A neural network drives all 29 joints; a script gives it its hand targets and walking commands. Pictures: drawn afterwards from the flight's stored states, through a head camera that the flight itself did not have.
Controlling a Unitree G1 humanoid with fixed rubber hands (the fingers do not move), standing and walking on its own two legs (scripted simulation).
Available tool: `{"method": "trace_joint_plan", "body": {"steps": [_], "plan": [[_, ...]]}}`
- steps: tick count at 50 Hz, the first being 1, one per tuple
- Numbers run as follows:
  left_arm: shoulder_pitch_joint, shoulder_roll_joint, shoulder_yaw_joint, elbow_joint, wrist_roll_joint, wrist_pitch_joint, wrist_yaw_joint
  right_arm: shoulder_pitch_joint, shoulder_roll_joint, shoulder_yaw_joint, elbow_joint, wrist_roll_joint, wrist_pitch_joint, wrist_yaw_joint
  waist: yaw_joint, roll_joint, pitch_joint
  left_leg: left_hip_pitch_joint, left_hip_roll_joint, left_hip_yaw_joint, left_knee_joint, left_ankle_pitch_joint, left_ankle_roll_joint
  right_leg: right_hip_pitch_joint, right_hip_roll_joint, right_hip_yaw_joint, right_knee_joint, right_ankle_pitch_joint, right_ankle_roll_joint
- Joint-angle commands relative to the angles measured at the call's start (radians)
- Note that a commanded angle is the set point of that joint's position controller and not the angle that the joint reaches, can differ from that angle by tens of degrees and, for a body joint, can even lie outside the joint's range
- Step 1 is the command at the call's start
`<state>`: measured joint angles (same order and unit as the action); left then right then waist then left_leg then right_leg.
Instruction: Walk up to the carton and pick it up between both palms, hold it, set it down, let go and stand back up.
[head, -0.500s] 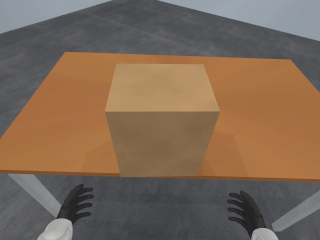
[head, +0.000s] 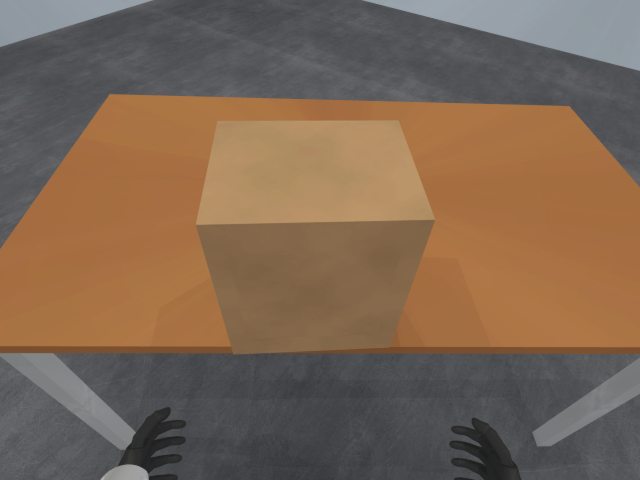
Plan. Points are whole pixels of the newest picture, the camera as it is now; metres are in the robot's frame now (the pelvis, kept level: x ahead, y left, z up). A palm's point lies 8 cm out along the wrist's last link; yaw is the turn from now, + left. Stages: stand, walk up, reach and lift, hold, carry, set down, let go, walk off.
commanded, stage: let go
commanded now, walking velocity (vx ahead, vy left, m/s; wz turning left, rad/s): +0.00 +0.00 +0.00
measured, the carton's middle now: (311, 244) +0.42 +0.04 +0.05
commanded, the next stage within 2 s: stand in 0.46 s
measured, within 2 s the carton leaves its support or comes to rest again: neither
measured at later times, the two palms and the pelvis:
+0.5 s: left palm (145, 471) +0.16 +0.23 -0.09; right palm out of the picture +0.15 -0.21 -0.09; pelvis -0.01 +0.00 +0.00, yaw +0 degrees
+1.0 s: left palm out of the picture +0.08 +0.23 -0.14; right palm out of the picture +0.14 -0.25 -0.14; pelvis +0.09 +0.00 -0.01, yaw +5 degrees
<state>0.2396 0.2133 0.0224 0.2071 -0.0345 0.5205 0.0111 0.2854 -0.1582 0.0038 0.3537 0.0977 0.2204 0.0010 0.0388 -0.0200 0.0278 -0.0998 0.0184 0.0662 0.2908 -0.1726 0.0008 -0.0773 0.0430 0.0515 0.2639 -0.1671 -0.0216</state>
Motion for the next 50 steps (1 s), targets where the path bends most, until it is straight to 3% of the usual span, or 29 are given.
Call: {"method": "trace_joint_plan", "body": {"steps": [1,23,24,25,26,27,29,30,31,32,33,35,38,42,47,50], "plan": [[-0.072,0.075,0.028,-0.076,0.017,0.004,0.0,-0.05,-0.083,-0.029,-0.056,-0.009,-0.016,0.004,-0.004,0.026,-0.064,0.069,0.01,0.004,0.003,0.225,-0.054,-0.062,-0.037,0.005,-0.036,0.164,0.014],[-0.22,0.048,0.036,0.082,0.077,0.078,-0.007,-0.215,-0.092,-0.053,0.178,-0.056,-0.008,0.04,-0.022,0.029,-0.106,0.048,0.013,-0.011,0.058,0.22,-0.053,-0.103,-0.042,0.002,0.025,0.178,0.002],[-0.043,0.161,0.041,0.208,0.129,-0.309,-0.005,0.055,-0.162,-0.11,0.279,-0.182,-0.149,0.004,-0.063,0.171,-0.071,-0.159,0.074,-0.146,-0.004,-0.316,0.011,-0.167,-0.081,-0.018,0.082,-0.269,0.01],[0.045,0.184,0.07,0.323,0.134,-0.437,-0.005,0.055,-0.222,-0.139,0.332,-0.188,-0.183,-0.043,-0.05,0.215,0.023,-0.432,0.147,-0.235,-0.136,-0.609,0.086,-0.031,-0.005,-0.045,0.298,-0.379,0.029],[0.161,0.139,0.075,0.379,0.131,-0.493,-0.006,-0.024,-0.242,-0.137,0.326,-0.191,-0.216,-0.053,0.024,0.211,0.002,-0.468,0.208,-0.297,-0.169,-0.598,0.133,0.04,-0.018,-0.036,0.425,-0.304,0.017],[0.214,0.106,0.063,0.408,0.127,-0.525,-0.009,-0.087,-0.213,-0.12,0.307,-0.189,-0.241,-0.045,0.054,0.156,-0.023,-0.419,0.21,-0.305,-0.136,-0.526,0.148,0.005,-0.047,-0.02,0.394,-0.236,0.0],[0.157,0.069,0.044,0.412,0.113,-0.567,-0.01,-0.152,-0.167,-0.106,0.305,-0.174,-0.265,-0.019,0.064,0.038,-0.048,-0.346,0.131,-0.251,-0.046,-0.413,0.106,-0.023,-0.085,0.018,0.169,-0.131,-0.041],[0.088,0.068,0.034,0.4,0.109,-0.59,-0.006,-0.147,-0.14,-0.096,0.312,-0.168,-0.274,0.002,0.027,-0.032,-0.061,-0.252,0.068,-0.203,0.053,-0.287,0.084,-0.071,-0.138,0.1,-0.012,-0.155,-0.057],[0.039,0.09,0.032,0.396,0.113,-0.607,-0.002,-0.127,-0.1,-0.081,0.321,-0.161,-0.282,0.019,-0.017,-0.092,-0.075,-0.219,0.019,-0.155,0.173,-0.144,0.068,-0.084,-0.227,0.245,-0.079,-0.185,-0.081],[0.0,0.108,0.032,0.396,0.107,-0.616,0.001,-0.09,-0.08,-0.067,0.335,-0.159,-0.29,0.033,-0.065,-0.103,-0.071,-0.201,-0.004,-0.133,0.154,-0.072,0.062,-0.108,-0.249,0.27,-0.043,-0.067,-0.09],[-0.026,0.106,0.036,0.428,0.096,-0.618,0.002,-0.052,-0.082,-0.064,0.359,-0.154,-0.294,0.037,-0.079,-0.142,-0.067,-0.108,0.017,-0.139,0.097,0.0,0.073,-0.191,-0.218,0.21,0.005,-0.016,-0.095],[0.043,0.076,0.031,0.476,0.09,-0.634,-0.003,0.0,-0.167,-0.085,0.418,-0.146,-0.302,0.026,-0.071,-0.043,-0.127,-0.009,0.053,-0.178,0.148,0.201,0.084,-0.138,-0.142,0.103,0.045,0.262,-0.042],[0.152,0.121,0.041,0.552,0.075,-0.633,0.01,0.09,-0.164,-0.085,0.482,-0.142,-0.29,0.005,-0.056,-0.018,-0.181,0.021,0.054,-0.147,0.205,0.416,0.078,-0.029,-0.14,0.072,0.123,0.549,-0.027],[0.218,0.121,0.04,0.635,0.068,-0.615,0.023,0.11,-0.154,-0.082,0.531,-0.129,-0.274,-0.016,-0.044,-0.027,-0.134,-0.035,0.037,-0.101,0.242,0.397,0.067,0.048,-0.165,0.049,0.165,0.806,-0.019],[0.226,0.094,0.032,0.715,0.064,-0.595,0.034,0.128,-0.139,-0.083,0.583,-0.122,-0.26,-0.027,-0.044,-0.014,-0.042,-0.056,0.033,-0.097,0.245,0.449,0.071,0.043,-0.173,0.029,0.191,0.89,-0.008],[0.225,0.079,0.028,0.756,0.058,-0.587,0.036,0.146,-0.124,-0.079,0.614,-0.12,-0.254,-0.032,-0.043,0.0,-0.008,-0.032,0.051,-0.109,0.242,0.562,0.079,0.016,-0.162,0.007,0.189,0.771,0.002]]}}
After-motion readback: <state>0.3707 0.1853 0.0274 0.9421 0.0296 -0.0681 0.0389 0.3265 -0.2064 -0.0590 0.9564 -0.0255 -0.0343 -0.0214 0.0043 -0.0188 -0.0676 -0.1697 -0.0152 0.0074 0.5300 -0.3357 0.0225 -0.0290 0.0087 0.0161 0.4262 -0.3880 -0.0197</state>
